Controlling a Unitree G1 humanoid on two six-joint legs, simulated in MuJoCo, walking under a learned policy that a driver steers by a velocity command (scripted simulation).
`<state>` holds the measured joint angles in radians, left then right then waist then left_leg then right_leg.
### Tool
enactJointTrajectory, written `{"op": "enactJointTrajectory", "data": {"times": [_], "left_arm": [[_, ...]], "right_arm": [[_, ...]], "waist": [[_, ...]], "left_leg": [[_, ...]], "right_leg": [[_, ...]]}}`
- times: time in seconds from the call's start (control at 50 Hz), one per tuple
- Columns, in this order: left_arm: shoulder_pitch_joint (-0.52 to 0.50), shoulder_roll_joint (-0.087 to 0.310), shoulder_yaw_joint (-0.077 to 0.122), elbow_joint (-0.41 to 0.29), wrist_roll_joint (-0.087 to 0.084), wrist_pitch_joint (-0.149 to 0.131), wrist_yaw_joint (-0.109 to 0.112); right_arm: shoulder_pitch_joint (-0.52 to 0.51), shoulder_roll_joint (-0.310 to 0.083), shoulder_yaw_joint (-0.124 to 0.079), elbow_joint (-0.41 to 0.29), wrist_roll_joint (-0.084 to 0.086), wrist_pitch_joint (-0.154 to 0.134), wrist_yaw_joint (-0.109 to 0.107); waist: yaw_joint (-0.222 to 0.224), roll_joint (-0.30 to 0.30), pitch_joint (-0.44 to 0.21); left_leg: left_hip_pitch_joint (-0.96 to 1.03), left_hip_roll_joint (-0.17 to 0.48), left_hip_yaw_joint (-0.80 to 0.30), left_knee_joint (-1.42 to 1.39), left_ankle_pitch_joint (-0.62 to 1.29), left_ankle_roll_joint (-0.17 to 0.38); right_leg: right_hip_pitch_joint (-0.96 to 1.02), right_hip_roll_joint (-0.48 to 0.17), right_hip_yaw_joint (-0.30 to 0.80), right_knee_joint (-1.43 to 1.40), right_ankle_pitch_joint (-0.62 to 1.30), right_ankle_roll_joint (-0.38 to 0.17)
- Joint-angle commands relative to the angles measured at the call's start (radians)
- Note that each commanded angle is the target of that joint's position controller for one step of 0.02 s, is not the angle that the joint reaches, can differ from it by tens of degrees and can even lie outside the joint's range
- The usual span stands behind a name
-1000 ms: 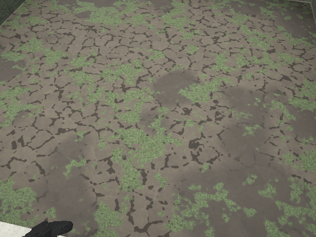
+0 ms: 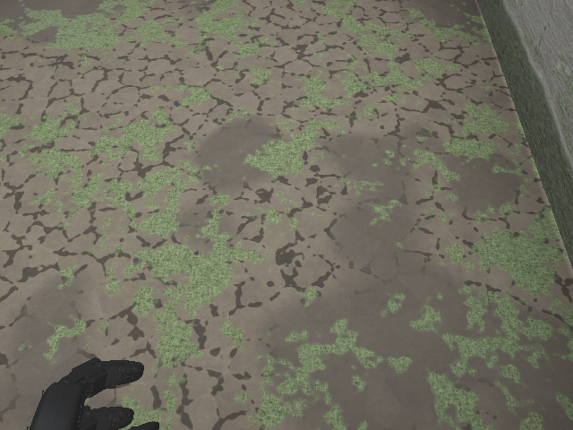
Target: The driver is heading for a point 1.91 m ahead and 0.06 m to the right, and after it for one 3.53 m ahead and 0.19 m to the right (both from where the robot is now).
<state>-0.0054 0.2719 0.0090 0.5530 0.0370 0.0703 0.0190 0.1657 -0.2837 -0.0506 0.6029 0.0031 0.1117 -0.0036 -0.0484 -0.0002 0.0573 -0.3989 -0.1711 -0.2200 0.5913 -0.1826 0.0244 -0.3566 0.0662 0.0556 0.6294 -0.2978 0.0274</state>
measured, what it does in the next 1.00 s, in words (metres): steps on the spot, turning right: left foot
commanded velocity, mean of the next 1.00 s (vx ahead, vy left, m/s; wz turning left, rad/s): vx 0.75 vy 0.00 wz -0.21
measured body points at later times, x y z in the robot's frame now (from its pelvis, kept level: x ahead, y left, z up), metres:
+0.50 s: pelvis +0.01 +0.04 +0.00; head +0.01 +0.04 +0.45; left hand +0.15 +0.28 -0.08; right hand +0.31 -0.09 -0.02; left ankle +0.02 +0.15 -0.72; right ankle +0.03 -0.10 -0.72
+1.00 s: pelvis +0.00 +0.04 -0.02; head +0.01 +0.01 +0.43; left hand +0.23 +0.24 -0.09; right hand +0.14 -0.24 -0.10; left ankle +0.00 +0.15 -0.70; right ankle +0.03 -0.09 -0.72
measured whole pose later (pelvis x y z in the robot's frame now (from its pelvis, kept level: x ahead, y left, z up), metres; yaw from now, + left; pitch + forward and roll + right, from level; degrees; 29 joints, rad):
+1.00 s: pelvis +0.00 +0.04 -0.02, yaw -15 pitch +0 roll +1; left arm 0.16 0.22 0.03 0.57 -0.01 0.06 0.01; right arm 0.09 -0.25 -0.03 0.56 0.00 0.10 -0.03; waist 0.04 0.03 0.03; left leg -0.42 -0.03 0.03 0.98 -0.59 -0.04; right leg -0.47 0.14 0.24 0.80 -0.31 0.00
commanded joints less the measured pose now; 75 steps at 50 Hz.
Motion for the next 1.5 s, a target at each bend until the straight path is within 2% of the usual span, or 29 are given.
{"op": "enactJointTrajectory", "data": {"times": [0.02, 0.04, 0.06, 0.08, 0.12, 0.18, 0.26, 0.36, 0.38, 0.4, 0.46, 0.7, 0.78, 0.86, 0.9, 0.94, 0.96, 1.02, 1.06, 1.08, 1.1, 1.12, 1.16, 1.22, 1.32, 1.36, 1.42, 1.44, 1.5], "left_arm": [[0.132, 0.022, -0.001, -0.053, 0.020, -0.014, -0.004], [0.140, 0.133, 0.034, -0.055, 0.021, -0.016, 0.003], [0.175, 0.155, 0.044, -0.043, 0.004, -0.026, 0.011], [0.114, 0.143, 0.033, -0.056, 0.002, -0.039, 0.012], [0.040, 0.112, 0.015, -0.071, -0.005, -0.062, 0.012], [0.011, 0.053, -0.013, -0.081, -0.001, -0.083, -0.009], [0.030, 0.046, -0.024, -0.088, -0.020, -0.104, -0.032], [0.081, 0.052, -0.006, -0.052, -0.040, -0.046, -0.025], [0.159, 0.005, -0.018, -0.052, -0.046, -0.043, -0.027], [0.085, -0.017, -0.029, -0.058, -0.047, -0.058, -0.029], [0.021, -0.026, -0.019, -0.069, -0.062, -0.065, -0.038], [0.010, -0.040, 0.008, -0.054, -0.049, -0.035, -0.033], [0.049, 0.000, 0.029, -0.057, -0.056, -0.017, -0.023], [0.094, 0.020, 0.042, -0.055, -0.066, 0.006, -0.008], [0.124, 0.078, 0.060, -0.057, -0.081, 0.002, -0.010], [0.201, 0.172, 0.083, -0.036, -0.051, -0.008, -0.014], [0.179, 0.212, 0.100, -0.050, -0.045, -0.027, -0.009], [0.000, 0.111, 0.077, -0.084, -0.019, -0.039, 0.005], [-0.006, 0.048, 0.057, -0.061, -0.021, -0.026, -0.002], [0.060, 0.016, 0.048, -0.020, -0.031, -0.013, -0.006], [0.131, -0.030, 0.037, 0.014, -0.044, 0.005, -0.011], [0.076, 0.014, 0.043, -0.008, -0.050, 0.013, -0.018], [0.035, 0.045, 0.043, -0.004, -0.051, 0.008, -0.028], [0.030, 0.052, 0.043, 0.001, -0.008, -0.024, -0.032], [0.006, -0.017, 0.003, -0.056, -0.034, -0.050, 0.003], [0.069, -0.044, -0.005, -0.044, -0.019, -0.060, 0.014], [0.111, 0.054, 0.032, -0.037, 0.004, -0.083, 0.010], [0.097, 0.092, 0.044, -0.040, 0.011, -0.085, 0.012], [0.119, 0.081, 0.040, -0.017, -0.004, -0.107, 0.015]], "right_arm": [[-0.133, -0.068, -0.011, -0.131, 0.047, -0.028, -0.008], [-0.172, -0.084, -0.014, -0.154, 0.032, -0.039, -0.015], [-0.204, -0.132, -0.037, -0.147, 0.031, -0.055, -0.017], [-0.203, -0.133, -0.042, -0.143, 0.029, -0.060, -0.013], [-0.161, -0.118, -0.038, -0.122, 0.019, -0.047, -0.002], [-0.180, -0.068, -0.013, -0.113, 0.010, -0.031, 0.000], [-0.266, -0.022, 0.026, -0.132, 0.006, -0.031, -0.008], [-0.225, 0.039, 0.071, -0.139, -0.021, -0.045, -0.020], [-0.278, -0.006, 0.059, -0.145, -0.021, -0.059, -0.022], [-0.270, -0.025, 0.045, -0.151, -0.001, -0.067, -0.010], [-0.294, -0.057, 0.045, -0.164, -0.008, -0.078, -0.010], [-0.205, 0.033, 0.033, -0.155, -0.023, -0.099, -0.022], [-0.142, -0.004, 0.013, -0.137, -0.025, -0.082, -0.026], [-0.138, -0.018, 0.003, -0.130, -0.017, -0.046, -0.020], [-0.182, -0.003, 0.006, -0.153, -0.021, -0.027, -0.020], [-0.237, 0.017, 0.013, -0.205, 0.000, -0.019, -0.020], [-0.230, 0.013, 0.014, -0.210, 0.003, -0.027, -0.021], [-0.101, -0.042, 0.010, -0.134, -0.015, -0.072, -0.037], [0.036, 0.026, 0.026, -0.056, 0.000, -0.088, -0.023], [0.084, 0.085, 0.046, -0.019, -0.005, -0.080, -0.019], [0.106, 0.095, 0.071, -0.026, -0.028, -0.075, -0.012], [0.104, 0.014, 0.062, -0.037, -0.028, -0.085, -0.006], [-0.110, -0.016, 0.056, -0.085, -0.008, -0.090, 0.004], [-0.080, -0.063, 0.024, -0.100, 0.003, -0.088, 0.007], [-0.022, -0.059, 0.002, -0.097, 0.002, -0.062, 0.008], [-0.043, -0.038, 0.002, -0.105, 0.010, -0.052, 0.007], [-0.146, 0.018, 0.015, -0.168, 0.027, -0.073, 0.014], [-0.159, 0.005, 0.013, -0.178, 0.014, -0.072, 0.014], [-0.222, -0.037, -0.005, -0.205, -0.005, -0.081, 0.026]], "waist": [[0.110, -0.160, -0.244], [0.143, -0.267, -0.155], [0.153, -0.163, -0.137], [0.101, -0.110, -0.111], [0.050, -0.120, -0.107], [0.038, -0.117, -0.140], [0.057, -0.077, -0.155], [0.056, -0.038, -0.156], [0.108, 0.078, -0.191], [0.031, 0.109, -0.200], [0.029, 0.149, -0.123], [0.035, 0.052, -0.150], [0.062, 0.026, -0.218], [0.100, 0.009, -0.181], [0.138, -0.104, -0.146], [0.165, -0.274, -0.091], [0.136, -0.281, -0.105], [0.007, -0.211, -0.199], [-0.015, -0.197, -0.259], [-0.009, -0.110, -0.259], [-0.007, 0.099, -0.226], [-0.028, 0.218, -0.093], [0.077, 0.189, -0.007], [0.065, 0.157, -0.058], [0.034, 0.136, -0.095], [0.054, 0.097, -0.118], [0.121, -0.182, -0.139], [0.118, -0.231, -0.111], [0.119, -0.131, -0.098]], "left_leg": [[-0.355, 0.049, -0.108, 0.048, -0.386, 0.021], [-0.442, 0.019, -0.016, 0.201, -0.320, -0.001], [-0.427, 0.050, -0.016, 0.283, -0.252, -0.012], [-0.418, 0.063, -0.014, 0.338, -0.196, -0.020], [-0.356, 0.090, 0.025, 0.414, -0.132, -0.030], [-0.236, 0.102, 0.029, 0.419, -0.075, -0.057], [-0.061, 0.136, 0.085, 0.233, -0.047, -0.073], [0.233, 0.175, 0.198, -0.041, 0.060, -0.028], [0.311, 0.205, 0.169, 0.010, 0.172, -0.020], [0.252, 0.210, 0.148, -0.023, 0.023, -0.030], [0.127, 0.266, 0.086, -0.169, -0.139, -0.039], [0.267, 0.271, 0.299, -0.052, 0.124, -0.064], [0.298, 0.286, 0.355, 0.045, 0.270, -0.059], [0.232, 0.297, 0.411, 0.096, 0.080, -0.061], [0.155, 0.232, 0.445, 0.189, -0.162, -0.072], [-0.088, 0.076, 0.372, 0.405, -0.556, -0.091], [-0.203, 0.075, 0.236, 0.494, -0.530, -0.078], [-0.100, 0.127, 0.116, 0.306, -0.314, -0.036], [0.258, 0.145, 0.192, 0.034, -0.173, -0.008], [0.428, 0.141, 0.220, -0.088, -0.131, -0.003], [0.466, 0.306, -0.025, -0.246, -0.303, 0.020], [0.233, 0.414, -0.243, -0.373, -0.345, 0.016], [0.051, 0.322, -0.204, -0.417, -0.496, 0.012], [0.085, 0.249, -0.195, -0.349, -0.343, 0.062], [0.148, 0.221, -0.207, -0.203, -0.152, 0.116], [0.019, 0.182, -0.177, -0.139, -0.120, 0.104], [-0.247, 0.066, 0.079, 0.104, -0.094, 0.032], [-0.283, 0.089, 0.126, 0.200, -0.120, 0.027], [-0.352, 0.179, 0.147, 0.348, -0.198, 0.026]], "right_leg": [[0.556, -0.237, 0.183, -0.141, -0.049, -0.096], [0.412, -0.382, 0.362, -0.252, -0.047, -0.119], [0.351, -0.393, 0.430, -0.293, -0.133, -0.099], [0.282, -0.386, 0.396, -0.297, -0.120, -0.089], [0.200, -0.335, 0.263, -0.288, 0.010, -0.074], [0.103, -0.285, 0.143, -0.271, 0.130, -0.074], [0.040, -0.276, 0.080, -0.275, 0.048, -0.096], [0.040, -0.216, 0.077, -0.175, 0.131, -0.124], [-0.008, -0.132, 0.018, -0.169, 0.116, -0.091], [0.023, -0.097, -0.057, -0.141, 0.038, -0.058], [0.070, -0.060, -0.078, -0.046, 0.087, -0.041], [0.016, -0.041, -0.036, 0.035, 0.235, -0.065], [0.017, -0.009, -0.009, 0.097, 0.332, -0.078], [-0.038, 0.003, 0.043, 0.098, 0.329, -0.118], [-0.078, -0.020, 0.196, 0.016, 0.363, -0.166], [-0.025, -0.100, 0.550, -0.148, 0.362, -0.268], [0.055, -0.169, 0.675, -0.204, 0.277, -0.309], [0.057, -0.164, 0.585, -0.212, 0.235, -0.230], [-0.075, -0.099, 0.450, -0.218, 0.027, -0.147], [-0.160, -0.061, 0.394, -0.205, -0.211, -0.105], [-0.244, 0.034, 0.278, 0.023, -0.330, -0.052], [-0.249, 0.083, 0.232, -0.016, -0.293, -0.016], [-0.091, -0.016, 0.103, -0.074, -0.047, 0.016], [-0.074, 0.004, -0.020, 0.092, 0.003, 0.041], [-0.007, -0.016, -0.047, -0.093, 0.002, 0.026], [0.201, -0.037, -0.067, -0.108, 0.076, 0.002], [0.358, -0.224, 0.093, -0.149, 0.013, -0.067], [0.304, -0.319, 0.179, -0.208, -0.021, -0.109], [0.263, -0.401, 0.276, -0.225, -0.035, -0.169]]}}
